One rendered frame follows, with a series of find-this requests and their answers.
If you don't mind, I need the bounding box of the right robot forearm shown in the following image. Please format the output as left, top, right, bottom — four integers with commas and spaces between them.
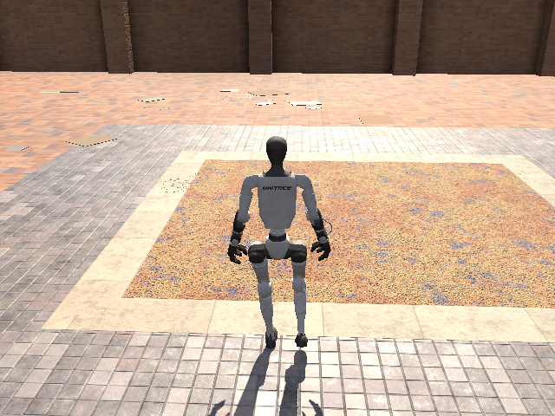
311, 208, 329, 244

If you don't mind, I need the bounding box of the left robot hand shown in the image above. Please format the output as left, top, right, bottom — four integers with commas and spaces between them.
227, 244, 248, 264

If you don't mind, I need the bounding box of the robot left upper arm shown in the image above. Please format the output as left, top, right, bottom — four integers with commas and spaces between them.
237, 174, 259, 223

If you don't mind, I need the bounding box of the left robot forearm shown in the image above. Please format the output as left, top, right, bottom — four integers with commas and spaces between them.
230, 210, 245, 247

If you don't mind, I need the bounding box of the left robot thigh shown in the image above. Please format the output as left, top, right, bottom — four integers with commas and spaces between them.
248, 241, 273, 298

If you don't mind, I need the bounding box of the right robot hand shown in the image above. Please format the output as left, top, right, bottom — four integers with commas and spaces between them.
310, 240, 331, 261

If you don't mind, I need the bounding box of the robot right upper arm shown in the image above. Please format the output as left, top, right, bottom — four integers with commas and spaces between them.
295, 174, 320, 221

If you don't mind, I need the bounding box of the robot head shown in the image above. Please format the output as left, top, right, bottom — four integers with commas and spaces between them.
262, 136, 291, 177

